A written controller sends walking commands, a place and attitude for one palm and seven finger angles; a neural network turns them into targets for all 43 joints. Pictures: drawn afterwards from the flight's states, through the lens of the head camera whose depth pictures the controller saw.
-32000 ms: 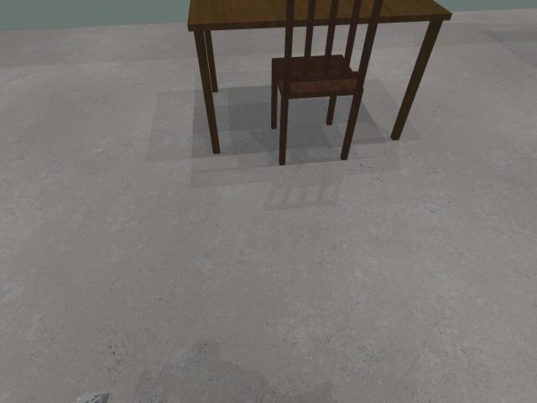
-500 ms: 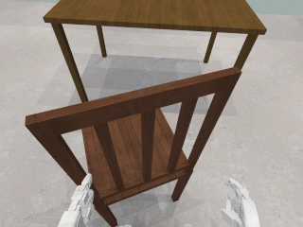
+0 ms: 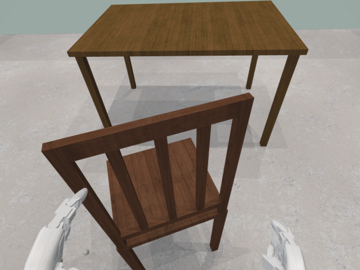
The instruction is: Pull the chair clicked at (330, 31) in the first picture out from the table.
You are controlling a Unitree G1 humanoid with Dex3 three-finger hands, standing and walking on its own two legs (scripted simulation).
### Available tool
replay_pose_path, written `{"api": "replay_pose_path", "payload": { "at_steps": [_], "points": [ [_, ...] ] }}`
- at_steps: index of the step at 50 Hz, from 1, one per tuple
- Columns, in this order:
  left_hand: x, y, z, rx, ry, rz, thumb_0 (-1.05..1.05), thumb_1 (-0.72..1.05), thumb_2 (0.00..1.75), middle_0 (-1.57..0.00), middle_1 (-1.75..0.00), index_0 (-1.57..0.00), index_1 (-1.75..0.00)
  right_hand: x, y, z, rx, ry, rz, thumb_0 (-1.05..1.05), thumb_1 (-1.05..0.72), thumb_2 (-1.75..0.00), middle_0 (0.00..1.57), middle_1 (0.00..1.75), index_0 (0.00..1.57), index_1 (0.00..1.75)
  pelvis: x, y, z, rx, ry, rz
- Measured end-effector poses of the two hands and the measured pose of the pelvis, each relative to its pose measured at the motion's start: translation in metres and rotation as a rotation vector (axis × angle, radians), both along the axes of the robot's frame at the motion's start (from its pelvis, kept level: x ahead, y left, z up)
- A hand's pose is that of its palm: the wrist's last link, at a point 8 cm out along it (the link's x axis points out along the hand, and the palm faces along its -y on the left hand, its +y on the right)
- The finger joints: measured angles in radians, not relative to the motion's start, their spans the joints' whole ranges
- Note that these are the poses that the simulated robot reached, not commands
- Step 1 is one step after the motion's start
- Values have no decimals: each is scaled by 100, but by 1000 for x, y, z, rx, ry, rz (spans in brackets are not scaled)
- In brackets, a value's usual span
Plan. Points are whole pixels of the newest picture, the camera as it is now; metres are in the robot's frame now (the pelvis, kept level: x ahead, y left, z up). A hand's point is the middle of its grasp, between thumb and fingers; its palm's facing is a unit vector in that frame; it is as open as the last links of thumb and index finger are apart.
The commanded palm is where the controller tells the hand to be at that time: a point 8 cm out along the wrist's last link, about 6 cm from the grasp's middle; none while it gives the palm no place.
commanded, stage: draw the hand back to the body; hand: left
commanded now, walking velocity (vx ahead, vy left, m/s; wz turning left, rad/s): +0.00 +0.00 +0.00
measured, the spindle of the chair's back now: (167, 185) +0.33 +0.07 -0.01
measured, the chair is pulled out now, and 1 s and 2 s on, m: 0.65 0.64 0.64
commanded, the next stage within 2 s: step back with the hand held close in 0.90 s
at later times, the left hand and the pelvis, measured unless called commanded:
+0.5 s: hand (25, 176) +0.21 +0.25 +0.20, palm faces +0.51 -0.75 -0.42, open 9.3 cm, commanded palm +0.17 +0.29 +0.22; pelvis +0.03 -0.01 +0.04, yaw +0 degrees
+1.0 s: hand (25, 166) +0.23 +0.27 +0.20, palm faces +0.46 -0.79 -0.41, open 7.4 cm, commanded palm +0.19 +0.30 +0.22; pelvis +0.04 +0.01 +0.04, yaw -2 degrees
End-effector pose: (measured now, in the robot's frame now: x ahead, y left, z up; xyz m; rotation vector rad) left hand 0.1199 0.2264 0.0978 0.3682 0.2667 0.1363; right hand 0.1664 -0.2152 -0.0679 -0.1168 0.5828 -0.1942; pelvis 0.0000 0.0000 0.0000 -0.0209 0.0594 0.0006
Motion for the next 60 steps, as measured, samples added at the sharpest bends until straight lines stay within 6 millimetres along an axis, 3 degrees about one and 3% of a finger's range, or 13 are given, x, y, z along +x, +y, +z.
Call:
{"api": "replay_pose_path", "payload": {
  "at_steps": [14,23,27,30,40,52,60],
  "points": [
    [9,34,45,132,-70,191,-1,16,54,-11,-15,-39,-29,27,-12,26,-44,-25,78,1,-90,-90,20,30,20,30,16,-8,30,11,-106,7],
    [37,56,114,209,-403,287,0,48,70,-16,-21,-26,-27,52,-6,31,-21,-35,123,1,-90,-90,20,30,20,30,28,-9,36,18,-126,4],
    [53,61,129,221,-473,275,0,63,77,-17,-24,-23,-27,57,-5,34,-2,-30,110,1,-90,-90,20,30,21,30,32,-8,38,18,-128,-8],
    [62,65,129,214,-471,259,0,72,81,-19,-26,-21,-28,55,-6,34,4,-12,96,1,-90,-90,20,30,21,30,34,-7,39,17,-126,-16],
    [63,69,112,180,-389,241,0,86,89,-21,-30,-21,-30,38,-12,28,-26,73,63,1,-90,-90,20,30,20,30,37,1,41,10,-122,-24],
    [69,77,119,174,-425,232,1,89,90,-21,-30,-21,-30,35,1,30,-16,67,58,1,-90,-90,20,30,20,30,36,11,42,9,-127,-32],
    [83,87,126,239,-443,171,1,89,90,-21,-30,-21,-30,27,2,32,-21,116,39,1,-90,-90,20,30,21,30,25,17,44,6,-83,-54]
  ]
}}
